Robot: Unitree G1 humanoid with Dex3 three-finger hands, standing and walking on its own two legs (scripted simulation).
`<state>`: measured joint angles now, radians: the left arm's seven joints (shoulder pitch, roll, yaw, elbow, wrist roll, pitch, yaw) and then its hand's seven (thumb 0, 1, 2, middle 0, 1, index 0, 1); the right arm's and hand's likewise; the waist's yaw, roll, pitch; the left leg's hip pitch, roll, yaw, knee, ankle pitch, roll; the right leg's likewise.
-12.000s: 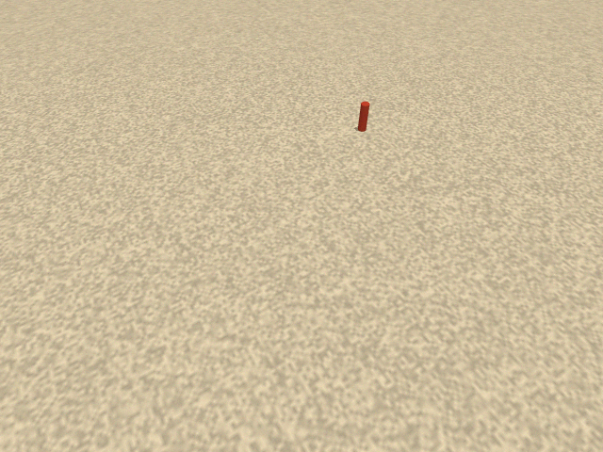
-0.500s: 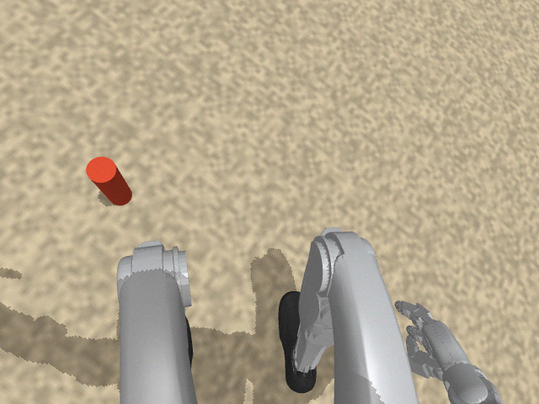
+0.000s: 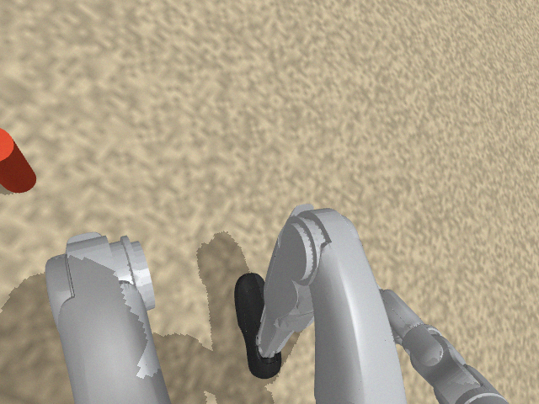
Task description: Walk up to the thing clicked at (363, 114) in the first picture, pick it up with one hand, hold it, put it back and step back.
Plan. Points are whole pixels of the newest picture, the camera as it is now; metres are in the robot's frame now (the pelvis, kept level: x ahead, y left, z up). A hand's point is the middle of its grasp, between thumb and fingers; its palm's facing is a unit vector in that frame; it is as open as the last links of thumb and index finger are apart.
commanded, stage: close in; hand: left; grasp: from the side
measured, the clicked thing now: (6, 164) +0.45 +0.29 -0.23
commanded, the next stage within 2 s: rest palm in 0.72 s
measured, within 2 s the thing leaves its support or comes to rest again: leaves its support in 1.96 s
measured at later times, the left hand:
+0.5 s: hand out of the picture +0.39 +0.31 -0.18, palm faces +0.27 -0.96 +0.02, open 17.7 cm
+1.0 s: hand (11, 189) +0.41 +0.28 -0.21, palm faces +0.31 -0.95 +0.01, open 16.4 cm
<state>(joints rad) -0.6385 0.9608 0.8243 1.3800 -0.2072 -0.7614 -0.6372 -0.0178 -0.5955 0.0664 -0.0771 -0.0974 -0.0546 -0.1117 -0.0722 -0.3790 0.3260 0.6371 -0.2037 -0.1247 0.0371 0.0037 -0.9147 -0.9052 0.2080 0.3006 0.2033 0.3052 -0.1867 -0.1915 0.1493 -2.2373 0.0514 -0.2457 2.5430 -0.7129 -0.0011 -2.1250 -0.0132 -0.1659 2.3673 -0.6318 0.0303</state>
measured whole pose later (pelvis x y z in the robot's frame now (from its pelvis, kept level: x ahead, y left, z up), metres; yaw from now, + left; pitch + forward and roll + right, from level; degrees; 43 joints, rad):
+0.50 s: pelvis -0.01 +0.01 -0.03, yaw -3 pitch +12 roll -16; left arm -0.58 0.82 0.62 1.41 -0.18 -1.04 -0.30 -0.02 -0.61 0.02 -0.07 -0.08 -0.07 -0.07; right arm -0.16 -0.38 0.46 0.58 -0.33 -0.04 0.11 0.00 -0.95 -0.91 0.21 0.30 0.20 0.30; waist -0.22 -0.25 0.27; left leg -2.22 0.04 -0.34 2.66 -0.70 0.01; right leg -2.07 0.02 -0.23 2.41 -0.58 0.06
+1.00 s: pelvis -0.02 +0.01 -0.03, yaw -5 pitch +9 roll -19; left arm -0.58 0.84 0.53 1.47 -0.12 -1.14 -0.07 -0.02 -0.37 0.16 -0.10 -0.11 -0.10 -0.11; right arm -0.17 -0.39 0.53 0.56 -0.37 -0.01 0.14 0.00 -0.91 -0.90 0.21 0.30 0.20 0.30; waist -0.24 -0.29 0.32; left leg -2.20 0.04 -0.39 2.68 -0.71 0.01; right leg -2.03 0.04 -0.27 2.39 -0.58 0.08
